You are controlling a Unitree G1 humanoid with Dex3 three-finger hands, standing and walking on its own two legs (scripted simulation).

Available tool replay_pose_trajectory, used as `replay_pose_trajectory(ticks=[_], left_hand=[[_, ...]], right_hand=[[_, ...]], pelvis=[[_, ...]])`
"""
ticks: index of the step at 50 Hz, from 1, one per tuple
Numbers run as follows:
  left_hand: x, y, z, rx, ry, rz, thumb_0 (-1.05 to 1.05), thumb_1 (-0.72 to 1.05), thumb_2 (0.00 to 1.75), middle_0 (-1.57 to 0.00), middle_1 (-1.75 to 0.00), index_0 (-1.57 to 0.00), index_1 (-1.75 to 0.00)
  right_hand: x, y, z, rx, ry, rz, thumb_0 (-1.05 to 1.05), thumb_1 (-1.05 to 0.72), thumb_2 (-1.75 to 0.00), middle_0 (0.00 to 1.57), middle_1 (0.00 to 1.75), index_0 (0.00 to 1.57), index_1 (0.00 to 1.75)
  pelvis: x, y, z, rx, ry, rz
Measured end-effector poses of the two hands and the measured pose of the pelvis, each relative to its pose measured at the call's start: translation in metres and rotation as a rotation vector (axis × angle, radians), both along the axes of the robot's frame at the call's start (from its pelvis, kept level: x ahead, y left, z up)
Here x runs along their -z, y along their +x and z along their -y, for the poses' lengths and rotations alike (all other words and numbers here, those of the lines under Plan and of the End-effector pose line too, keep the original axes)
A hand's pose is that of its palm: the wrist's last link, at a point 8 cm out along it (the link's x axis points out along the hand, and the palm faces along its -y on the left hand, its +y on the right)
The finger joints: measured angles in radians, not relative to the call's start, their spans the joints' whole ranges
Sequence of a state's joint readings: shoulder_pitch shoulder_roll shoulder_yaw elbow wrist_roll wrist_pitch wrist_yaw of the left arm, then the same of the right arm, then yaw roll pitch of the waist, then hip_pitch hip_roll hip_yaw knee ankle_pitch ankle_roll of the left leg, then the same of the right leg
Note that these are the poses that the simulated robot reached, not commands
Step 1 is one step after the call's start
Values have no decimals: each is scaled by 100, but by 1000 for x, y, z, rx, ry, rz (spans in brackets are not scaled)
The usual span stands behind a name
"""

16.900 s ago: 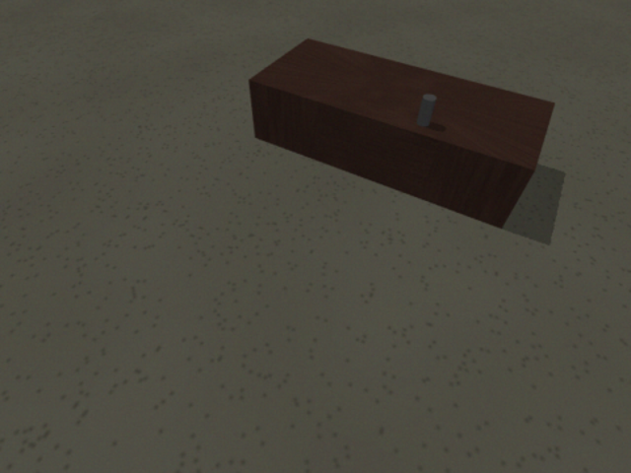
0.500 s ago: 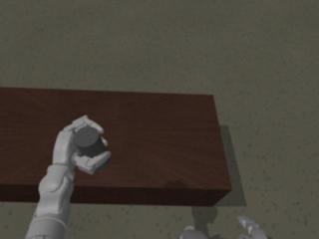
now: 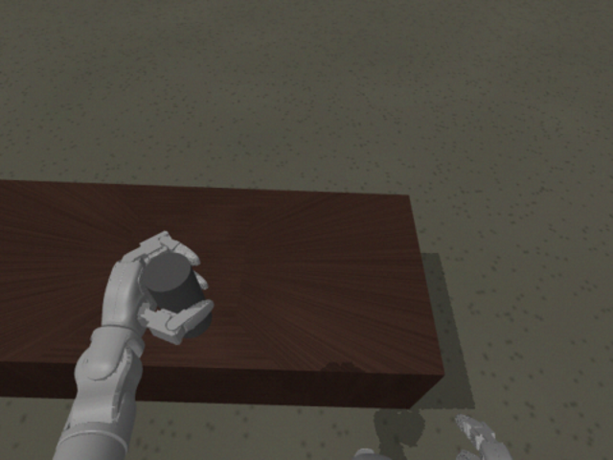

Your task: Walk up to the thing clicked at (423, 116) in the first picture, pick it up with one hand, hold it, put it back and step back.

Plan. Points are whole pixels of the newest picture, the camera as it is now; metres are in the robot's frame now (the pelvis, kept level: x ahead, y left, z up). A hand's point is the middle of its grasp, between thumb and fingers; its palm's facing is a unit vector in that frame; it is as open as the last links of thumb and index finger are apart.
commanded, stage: hold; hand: left
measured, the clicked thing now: (180, 298) +0.32 +0.16 +0.04
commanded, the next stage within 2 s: none
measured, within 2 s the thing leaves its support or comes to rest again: neither
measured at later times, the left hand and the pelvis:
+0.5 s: hand (174, 295) +0.32 +0.16 +0.05, palm faces -0.07 -1.00 +0.01, open 8.5 cm; pelvis +0.00 +0.00 +0.00, yaw +0 degrees
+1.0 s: hand (175, 297) +0.31 +0.16 +0.05, palm faces -0.07 -1.00 +0.01, open 8.5 cm; pelvis +0.00 +0.00 +0.01, yaw +0 degrees
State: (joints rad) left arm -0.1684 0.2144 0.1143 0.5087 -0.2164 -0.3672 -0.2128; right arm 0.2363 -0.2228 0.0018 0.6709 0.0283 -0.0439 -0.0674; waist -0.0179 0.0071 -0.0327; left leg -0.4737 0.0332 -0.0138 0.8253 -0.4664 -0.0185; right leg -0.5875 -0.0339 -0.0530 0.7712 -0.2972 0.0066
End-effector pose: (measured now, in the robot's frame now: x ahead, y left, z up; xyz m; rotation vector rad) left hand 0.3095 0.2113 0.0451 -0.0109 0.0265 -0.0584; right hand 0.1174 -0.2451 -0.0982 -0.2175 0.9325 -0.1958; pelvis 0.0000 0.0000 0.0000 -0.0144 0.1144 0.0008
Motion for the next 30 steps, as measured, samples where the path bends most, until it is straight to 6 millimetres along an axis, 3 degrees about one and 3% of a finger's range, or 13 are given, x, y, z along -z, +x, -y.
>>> replay_pose_trajectory(ticks=[30], left_hand=[[-7,-9,-6,5,-2,9,1,-33,117,-86,-122,-86,-122]], right_hand=[[-5,8,-6,-15,9,23,1,-92,-90,20,30,20,30]], pelvis=[[-4,2,-3,-3,2,22]])
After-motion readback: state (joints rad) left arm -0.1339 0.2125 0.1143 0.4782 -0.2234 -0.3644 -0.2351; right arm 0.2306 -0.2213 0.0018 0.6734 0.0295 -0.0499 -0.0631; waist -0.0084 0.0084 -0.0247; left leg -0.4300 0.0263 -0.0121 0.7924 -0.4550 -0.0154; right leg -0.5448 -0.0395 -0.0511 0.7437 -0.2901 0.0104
